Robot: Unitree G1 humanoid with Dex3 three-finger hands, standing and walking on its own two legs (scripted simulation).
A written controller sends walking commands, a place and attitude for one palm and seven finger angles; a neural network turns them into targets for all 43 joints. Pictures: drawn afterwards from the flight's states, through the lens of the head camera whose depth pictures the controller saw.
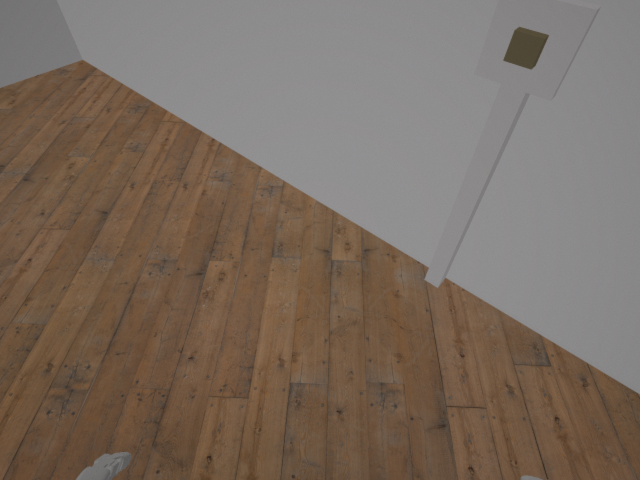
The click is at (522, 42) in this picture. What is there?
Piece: button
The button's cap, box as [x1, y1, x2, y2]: [503, 27, 548, 68]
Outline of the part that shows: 518,27 513,33 503,60 524,67 532,68 536,63 548,35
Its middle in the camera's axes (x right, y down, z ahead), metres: +0.43 -0.40 +0.80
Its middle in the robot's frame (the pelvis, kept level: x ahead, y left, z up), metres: +0.90 -0.38 +0.14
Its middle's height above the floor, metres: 0.91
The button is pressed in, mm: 0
